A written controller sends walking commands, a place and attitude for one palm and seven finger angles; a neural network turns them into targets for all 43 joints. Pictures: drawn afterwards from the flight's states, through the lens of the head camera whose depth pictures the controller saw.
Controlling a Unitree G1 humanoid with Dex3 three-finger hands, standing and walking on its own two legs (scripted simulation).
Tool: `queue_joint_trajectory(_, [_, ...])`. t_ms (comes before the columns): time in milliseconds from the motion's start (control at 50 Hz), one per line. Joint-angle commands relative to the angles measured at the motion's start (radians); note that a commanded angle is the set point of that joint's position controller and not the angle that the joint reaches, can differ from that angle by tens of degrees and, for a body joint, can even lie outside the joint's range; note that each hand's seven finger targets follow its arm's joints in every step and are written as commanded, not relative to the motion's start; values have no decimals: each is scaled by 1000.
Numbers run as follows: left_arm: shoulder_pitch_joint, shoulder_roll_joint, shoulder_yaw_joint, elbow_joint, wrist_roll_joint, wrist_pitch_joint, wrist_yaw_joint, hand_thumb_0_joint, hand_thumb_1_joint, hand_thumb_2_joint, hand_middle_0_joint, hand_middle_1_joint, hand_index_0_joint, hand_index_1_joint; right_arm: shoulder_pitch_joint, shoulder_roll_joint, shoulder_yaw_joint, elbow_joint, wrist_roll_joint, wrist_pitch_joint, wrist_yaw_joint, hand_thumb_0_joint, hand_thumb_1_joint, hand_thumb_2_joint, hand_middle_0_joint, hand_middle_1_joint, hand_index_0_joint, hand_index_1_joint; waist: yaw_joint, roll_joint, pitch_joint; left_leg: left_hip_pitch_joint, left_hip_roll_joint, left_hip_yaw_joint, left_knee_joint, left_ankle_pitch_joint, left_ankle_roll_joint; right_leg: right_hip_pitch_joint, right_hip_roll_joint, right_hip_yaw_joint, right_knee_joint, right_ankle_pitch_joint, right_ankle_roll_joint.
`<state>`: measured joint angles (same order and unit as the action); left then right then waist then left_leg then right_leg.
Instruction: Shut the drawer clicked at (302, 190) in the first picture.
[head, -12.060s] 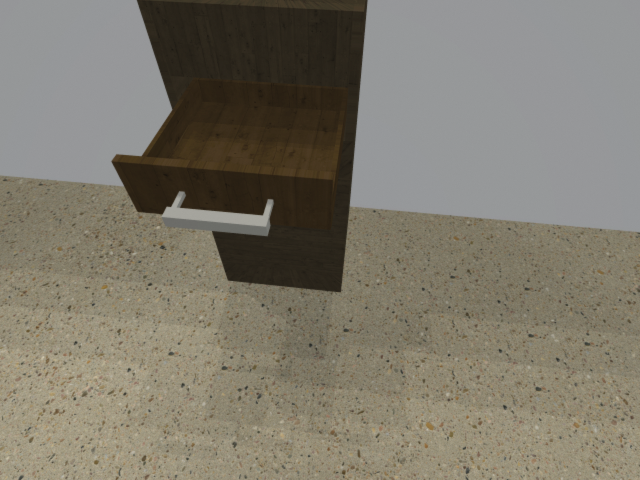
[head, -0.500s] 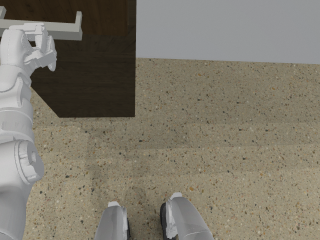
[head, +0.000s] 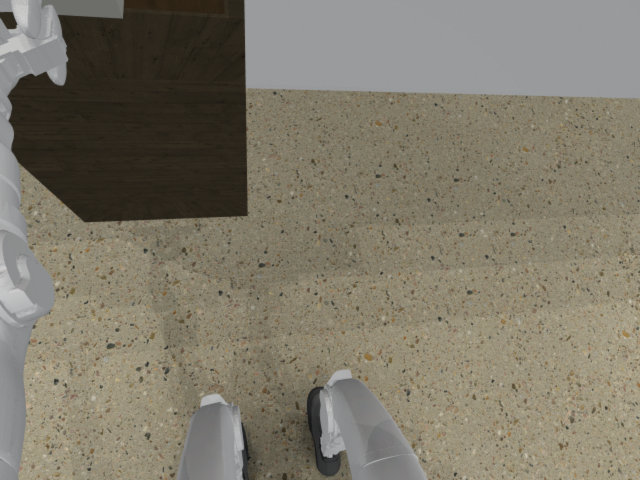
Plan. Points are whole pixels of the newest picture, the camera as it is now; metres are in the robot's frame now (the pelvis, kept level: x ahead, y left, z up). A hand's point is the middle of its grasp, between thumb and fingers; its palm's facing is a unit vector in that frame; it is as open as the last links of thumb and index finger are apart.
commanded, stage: push the drawer shut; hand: left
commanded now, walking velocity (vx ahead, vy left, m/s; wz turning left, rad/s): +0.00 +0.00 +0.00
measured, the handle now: out of the picture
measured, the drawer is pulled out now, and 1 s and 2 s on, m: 0.00 0.00 0.00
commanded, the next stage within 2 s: pull the fist back off the drawer in 0.28 s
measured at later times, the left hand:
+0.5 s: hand (43, 35) +0.58 +0.21 +0.08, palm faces -0.04 -1.00 -0.04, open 3.4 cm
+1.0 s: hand (57, 43) +0.57 +0.20 +0.08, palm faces -0.03 -1.00 -0.02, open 3.3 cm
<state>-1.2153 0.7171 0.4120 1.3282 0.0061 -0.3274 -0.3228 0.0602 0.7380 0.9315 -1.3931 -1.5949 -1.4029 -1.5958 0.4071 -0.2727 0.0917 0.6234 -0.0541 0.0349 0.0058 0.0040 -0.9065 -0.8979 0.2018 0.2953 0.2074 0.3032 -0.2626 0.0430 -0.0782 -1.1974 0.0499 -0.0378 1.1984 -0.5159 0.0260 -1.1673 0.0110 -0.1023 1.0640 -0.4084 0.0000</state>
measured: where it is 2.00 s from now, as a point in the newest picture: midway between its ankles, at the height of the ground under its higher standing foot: (281, 462)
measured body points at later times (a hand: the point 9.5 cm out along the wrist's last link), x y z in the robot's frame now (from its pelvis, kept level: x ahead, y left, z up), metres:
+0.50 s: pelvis -0.02 +0.00 -0.01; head +0.18 +0.05 +0.39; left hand +0.58 +0.26 +0.09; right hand -0.07 -0.25 -0.09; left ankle +0.01 +0.10 -0.64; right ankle +0.04 -0.13 -0.64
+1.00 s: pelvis -0.01 +0.01 +0.00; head +0.19 +0.04 +0.41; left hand +0.57 +0.25 +0.08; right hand -0.05 -0.24 -0.09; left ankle +0.01 +0.10 -0.64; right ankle +0.04 -0.13 -0.64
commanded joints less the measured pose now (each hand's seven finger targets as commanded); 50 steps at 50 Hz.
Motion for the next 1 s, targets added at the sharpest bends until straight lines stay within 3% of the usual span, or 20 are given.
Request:
queue_joint_trajectory(0, [-620, 270, 35, -234, -12, -42, 35, 0, 900, 900, -1400, -1600, -1400, -1600, 251, -208, -70, -2, 2, 8, -19, 0, -900, -900, 200, 300, 200, 300, -87, 235, -576, 446, -2, -65, -109, 394, 10, 213, 45, 53, -102, 196, -20])
queue_joint_trajectory(40, [-664, 271, 23, -252, -8, -42, 35, 0, 900, 900, -1400, -1600, -1400, -1600, 259, -210, -68, 5, 0, 6, -20, 0, -900, -900, 200, 300, 200, 300, -92, 276, -588, 473, -1, -74, -109, 400, 6, 184, 44, 48, -97, 189, -24])
queue_joint_trajectory(80, [-680, 207, -24, -250, -11, -36, 35, 0, 900, 900, -1400, -1600, -1400, -1600, 261, -207, -70, 13, -1, 1, -17, 0, -900, -900, 200, 300, 200, 300, -105, 304, -584, 512, 0, -83, -114, 395, 1, 142, 46, 41, -102, 173, -26])
queue_joint_trajectory(140, [-716, 222, -18, -271, -13, -39, 40, 0, 900, 900, -1400, -1600, -1400, -1600, 268, -214, -68, 21, -6, -8, -20, 0, -900, -900, 200, 300, 200, 300, -112, 330, -606, 537, 2, -94, -111, 394, -3, 114, 47, 35, -97, 162, -27])
queue_joint_trajectory(200, [-726, 181, -56, -229, -15, -18, 46, 0, 900, 900, -1400, -1600, -1400, -1600, 265, -216, -61, 34, -4, -21, -25, 0, -900, -900, 200, 300, 200, 300, -136, 299, -542, 479, 4, -88, -119, 314, 7, 98, 46, 36, -109, 120, -21])
queue_joint_trajectory(220, [-728, 190, -51, -227, -15, -18, 46, 0, 900, 900, -1400, -1600, -1400, -1600, 263, -217, -59, 36, -5, -27, -27, 0, -900, -900, 200, 300, 200, 300, -136, 322, -536, 481, 4, -88, -119, 310, 8, 85, 45, 36, -108, 117, -24])
queue_joint_trajectory(280, [-747, 229, -45, -237, -10, -15, 49, 0, 900, 900, -1400, -1600, -1400, -1600, 268, -221, -52, 40, -4, -41, -34, 0, -900, -900, 200, 300, 200, 300, -139, 315, -571, 454, 5, -83, -114, 294, 13, 119, 44, 42, -107, 112, -20])
queue_joint_trajectory(320, [-762, 219, -55, -245, -9, -18, 49, 0, 900, 900, -1400, -1600, -1400, -1600, 270, -220, -52, 41, -5, -51, -35, 0, -900, -900, 200, 300, 200, 300, -142, 354, -579, 483, 7, -91, -117, 303, 8, 92, 45, 36, -101, 111, -25])
queue_joint_trajectory(360, [-753, 185, -74, -229, -15, -9, 52, 0, 900, 900, -1400, -1600, -1400, -1600, 259, -222, -50, 49, -3, -60, -37, 0, -900, -900, 200, 300, 200, 300, -151, 349, -544, 474, 12, -88, -121, 267, 10, 65, 44, 35, -108, 92, -21])
queue_joint_trajectory(380, [-745, 197, -68, -215, -13, -4, 54, 0, 900, 900, -1400, -1600, -1400, -1600, 261, -226, -47, 47, -3, -62, -38, 0, -900, -900, 200, 300, 200, 300, -151, 319, -529, 451, 11, -91, -125, 245, 10, 74, 44, 34, -108, 80, -20])
queue_joint_trajectory(460, [-769, 208, -66, -248, 0, -7, 59, 0, 900, 900, -1400, -1600, -1400, -1600, 266, -227, -49, 42, -8, -69, -34, 0, -900, -900, 200, 300, 200, 300, -139, 368, -577, 498, 7, -107, -130, 258, 2, 54, 42, 24, -92, 82, -26])
queue_joint_trajectory(500, [-755, 213, -52, -234, -2, -1, 63, 0, 900, 900, -1400, -1600, -1400, -1600, 270, -228, -49, 39, -9, -69, -31, 0, -900, -900, 200, 300, 200, 300, -140, 323, -560, 478, 6, -106, -131, 245, 4, 71, 43, 25, -99, 78, -23])
queue_joint_trajectory(540, [-748, 244, -29, -233, 6, -2, 65, 0, 900, 900, -1400, -1600, -1400, -1600, 273, -227, -48, 31, -10, -66, -29, 0, -900, -900, 200, 300, 200, 300, -128, 323, -574, 466, 3, -103, -127, 253, 5, 85, 43, 26, -94, 80, -25])
queue_joint_trajectory(560, [-762, 218, -51, -251, 6, -2, 63, 0, 900, 900, -1400, -1600, -1400, -1600, 271, -225, -50, 30, -10, -65, -26, 0, -900, -900, 200, 300, 200, 300, -130, 348, -580, 483, 2, -103, -129, 259, 3, 73, 42, 26, -94, 83, -27])
queue_joint_trajectory(680, [-709, 232, -14, -243, 8, 5, 64, 0, 900, 900, -1400, -1600, -1400, -1600, 273, -223, -55, 16, -11, -52, -15, 0, -900, -900, 200, 300, 200, 300, -110, 314, -565, 483, 1, -108, -138, 251, 1, 81, 42, 24, -97, 80, -28])
queue_joint_trajectory(820, [-575, 186, -2, -292, -13, -5, 52, 0, 900, 900, -1400, -1600, -1400, -1600, 271, -216, -68, -7, -9, -33, 0, 0, -900, -900, 200, 300, 200, 300, -62, 298, -594, 541, 1, -109, -159, 316, -6, 120, 44, 21, -101, 110, -33])
queue_joint_trajectory(860, [-537, 210, 21, -284, -15, -4, 53, 0, 900, 900, -1400, -1600, -1400, -1600, 264, -215, -69, -8, -5, -24, 1, 0, -900, -900, 200, 300, 200, 300, -54, 270, -571, 518, 3, -95, -160, 313, -4, 143, 45, 24, -110, 114, -29])
queue_joint_trajectory(900, [-478, 212, 34, -315, -23, -11, 51, 0, 900, 900, -1400, -1600, -1400, -1600, 261, -210, -74, -24, 0, -17, 3, 0, -900, -900, 200, 300, 200, 300, -34, 233, -591, 502, -1, -77, -164, 341, 3, 214, 45, 33, -120, 141, -26])
queue_joint_trajectory(980, [-376, 206, 60, -354, -37, -30, 46, 0, 900, 900, -1400, -1600, -1400, -1600, 251, -204, -83, -34, 4, -2, 9, 0, -900, -900, 200, 300, 200, 300, 3, 239, -611, 545, -2, -64, -168, 429, -3, 258, 47, 37, -123, 205, -29])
